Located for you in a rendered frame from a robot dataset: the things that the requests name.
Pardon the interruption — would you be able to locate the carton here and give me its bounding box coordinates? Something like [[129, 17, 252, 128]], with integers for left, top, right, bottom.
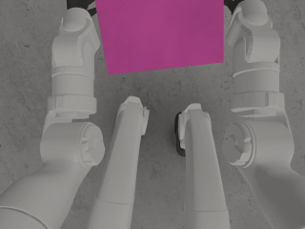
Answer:
[[94, 0, 224, 75]]

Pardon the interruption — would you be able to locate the right robot forearm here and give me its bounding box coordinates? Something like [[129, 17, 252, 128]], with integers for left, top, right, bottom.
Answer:
[[226, 0, 295, 149]]

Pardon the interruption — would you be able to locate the left robot upper arm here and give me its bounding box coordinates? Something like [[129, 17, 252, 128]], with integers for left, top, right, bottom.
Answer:
[[0, 121, 106, 229]]

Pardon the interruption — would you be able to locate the left robot forearm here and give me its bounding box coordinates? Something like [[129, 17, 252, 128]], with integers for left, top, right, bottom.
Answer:
[[40, 8, 100, 158]]

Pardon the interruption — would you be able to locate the robot left hand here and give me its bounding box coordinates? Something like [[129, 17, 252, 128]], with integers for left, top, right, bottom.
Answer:
[[67, 0, 97, 17]]

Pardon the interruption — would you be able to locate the right robot shin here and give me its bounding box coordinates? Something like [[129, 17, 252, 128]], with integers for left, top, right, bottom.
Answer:
[[179, 103, 212, 149]]

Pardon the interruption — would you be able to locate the right robot upper arm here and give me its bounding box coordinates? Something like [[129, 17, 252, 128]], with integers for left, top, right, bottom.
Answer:
[[221, 119, 305, 229]]

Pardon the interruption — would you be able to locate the robot right hand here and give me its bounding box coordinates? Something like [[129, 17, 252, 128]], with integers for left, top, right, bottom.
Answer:
[[223, 0, 244, 15]]

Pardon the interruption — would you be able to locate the left robot thigh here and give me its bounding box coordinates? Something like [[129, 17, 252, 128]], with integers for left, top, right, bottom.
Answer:
[[84, 101, 150, 229]]

